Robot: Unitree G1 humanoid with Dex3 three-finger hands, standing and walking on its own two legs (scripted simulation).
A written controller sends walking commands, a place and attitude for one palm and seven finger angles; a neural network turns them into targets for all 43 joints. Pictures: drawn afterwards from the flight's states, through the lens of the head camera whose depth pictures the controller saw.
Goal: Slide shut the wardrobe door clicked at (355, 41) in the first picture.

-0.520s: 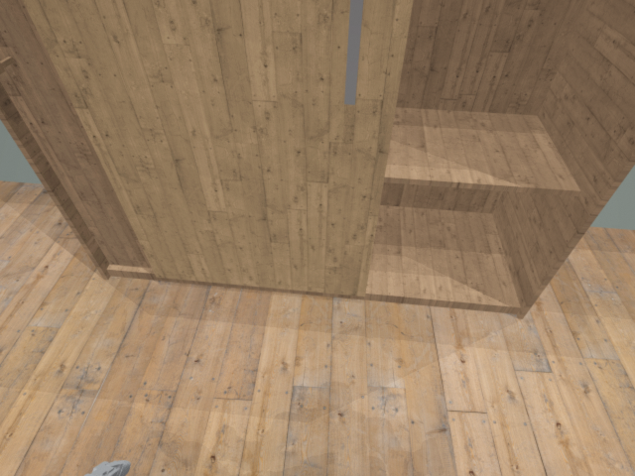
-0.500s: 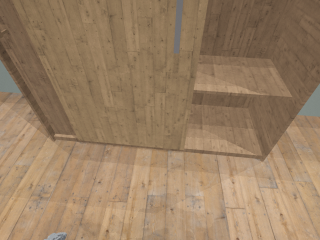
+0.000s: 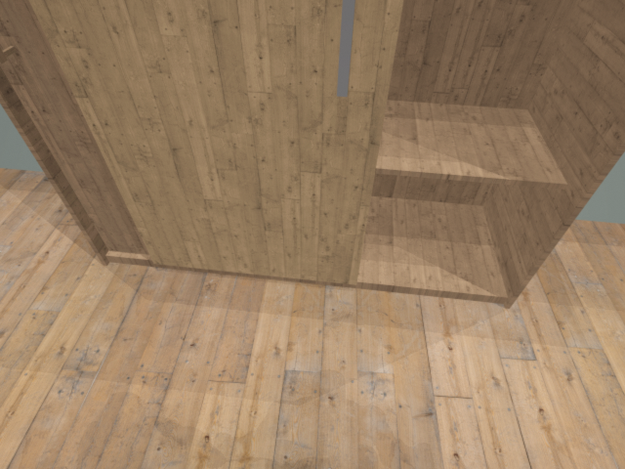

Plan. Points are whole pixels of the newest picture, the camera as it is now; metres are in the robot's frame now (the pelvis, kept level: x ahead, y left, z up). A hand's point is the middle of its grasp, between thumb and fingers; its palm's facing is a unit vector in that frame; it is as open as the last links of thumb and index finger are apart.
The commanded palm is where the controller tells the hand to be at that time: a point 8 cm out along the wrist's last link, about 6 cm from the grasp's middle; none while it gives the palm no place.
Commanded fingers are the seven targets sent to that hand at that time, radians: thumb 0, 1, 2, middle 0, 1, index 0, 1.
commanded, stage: stand and wait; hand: left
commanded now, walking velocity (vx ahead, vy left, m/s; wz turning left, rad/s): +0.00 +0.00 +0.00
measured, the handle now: (348, 15) +0.88 -0.01 +0.23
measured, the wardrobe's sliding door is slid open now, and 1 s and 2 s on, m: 0.57 0.57 0.57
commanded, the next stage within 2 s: look at it before walking up in 0.32 s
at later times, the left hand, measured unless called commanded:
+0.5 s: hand out of the picture +0.08 +0.25 -0.15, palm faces -0.02 -0.94 -0.34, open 7.3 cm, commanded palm none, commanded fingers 0.00 0.90 0.90 -0.20 -0.30 -0.20 -0.30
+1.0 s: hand out of the picture +0.08 +0.25 -0.15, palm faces -0.02 -0.94 -0.34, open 7.3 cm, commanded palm none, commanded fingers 0.00 0.90 0.90 -0.20 -0.30 -0.20 -0.30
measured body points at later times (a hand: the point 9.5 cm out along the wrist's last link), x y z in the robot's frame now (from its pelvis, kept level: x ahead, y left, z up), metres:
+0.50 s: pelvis +0.00 +0.00 +0.00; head +0.00 +0.00 +0.45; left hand +0.09 +0.30 -0.13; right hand +0.08 -0.30 -0.13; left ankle +0.02 +0.12 -0.74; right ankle +0.02 -0.12 -0.74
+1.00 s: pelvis +0.01 +0.00 +0.00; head +0.02 +0.00 +0.45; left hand +0.08 +0.30 -0.13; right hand +0.09 -0.30 -0.13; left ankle +0.02 +0.12 -0.74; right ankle +0.02 -0.12 -0.74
